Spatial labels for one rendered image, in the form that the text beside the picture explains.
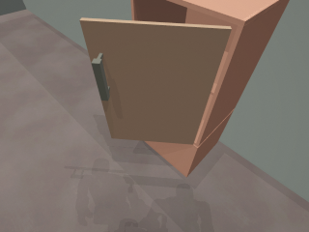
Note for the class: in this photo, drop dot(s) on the cupboard door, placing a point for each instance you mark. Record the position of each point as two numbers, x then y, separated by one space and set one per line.
160 75

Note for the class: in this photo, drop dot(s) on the handle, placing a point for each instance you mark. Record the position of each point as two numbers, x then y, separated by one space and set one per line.
100 77

